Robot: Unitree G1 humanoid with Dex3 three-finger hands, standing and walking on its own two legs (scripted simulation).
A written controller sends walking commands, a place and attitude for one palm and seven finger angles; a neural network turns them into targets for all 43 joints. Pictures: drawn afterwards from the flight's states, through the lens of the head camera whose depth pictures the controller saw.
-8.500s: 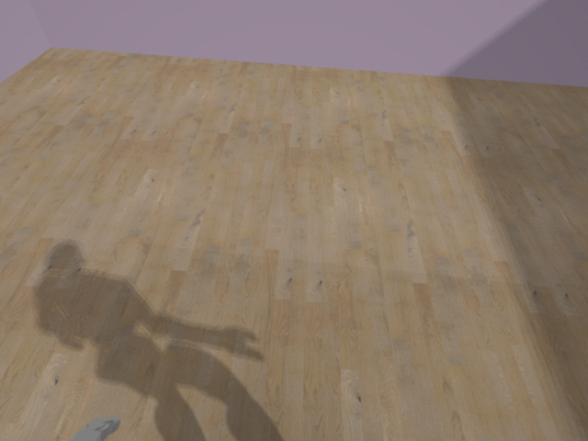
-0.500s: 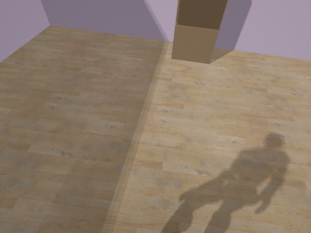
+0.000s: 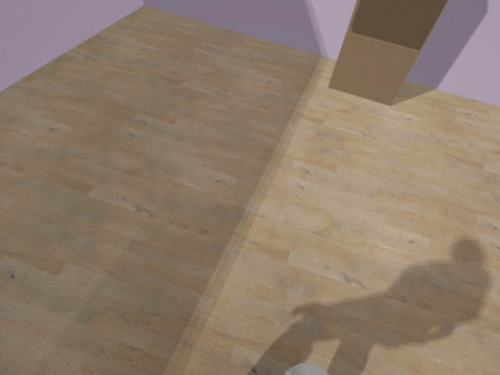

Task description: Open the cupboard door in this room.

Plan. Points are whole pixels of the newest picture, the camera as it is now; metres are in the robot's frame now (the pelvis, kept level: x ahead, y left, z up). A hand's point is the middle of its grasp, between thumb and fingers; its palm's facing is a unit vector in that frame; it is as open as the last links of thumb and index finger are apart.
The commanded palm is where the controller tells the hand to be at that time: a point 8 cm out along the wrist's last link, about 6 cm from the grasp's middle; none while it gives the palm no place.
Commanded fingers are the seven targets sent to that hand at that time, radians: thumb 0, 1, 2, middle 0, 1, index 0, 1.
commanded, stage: turn or walk to find it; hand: left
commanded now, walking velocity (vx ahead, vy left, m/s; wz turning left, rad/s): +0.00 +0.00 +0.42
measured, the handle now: out of the picture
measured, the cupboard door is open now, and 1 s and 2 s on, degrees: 0 0 0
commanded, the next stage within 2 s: stand and wait in 0.02 s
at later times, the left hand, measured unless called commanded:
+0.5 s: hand out of the picture +0.02 +0.14 -0.16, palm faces +0.10 -0.97 -0.23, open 7.3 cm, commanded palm none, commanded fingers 0.00 0.90 0.90 -0.20 -0.30 -0.20 -0.30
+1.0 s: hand out of the picture -0.02 +0.14 -0.17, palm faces +0.10 -0.98 -0.18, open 7.4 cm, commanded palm none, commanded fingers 0.00 0.90 0.90 -0.20 -0.30 -0.20 -0.30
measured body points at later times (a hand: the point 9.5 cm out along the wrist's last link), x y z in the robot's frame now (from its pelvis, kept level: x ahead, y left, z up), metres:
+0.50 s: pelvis +0.01 -0.05 +0.01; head +0.02 -0.06 +0.46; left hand +0.01 +0.19 -0.14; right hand +0.06 -0.27 -0.16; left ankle +0.00 +0.10 -0.73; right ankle +0.00 -0.14 -0.73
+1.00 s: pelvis -0.01 -0.03 +0.01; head -0.01 -0.03 +0.46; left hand -0.02 +0.19 -0.15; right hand +0.01 -0.25 -0.15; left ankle +0.00 +0.10 -0.73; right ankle +0.00 -0.14 -0.73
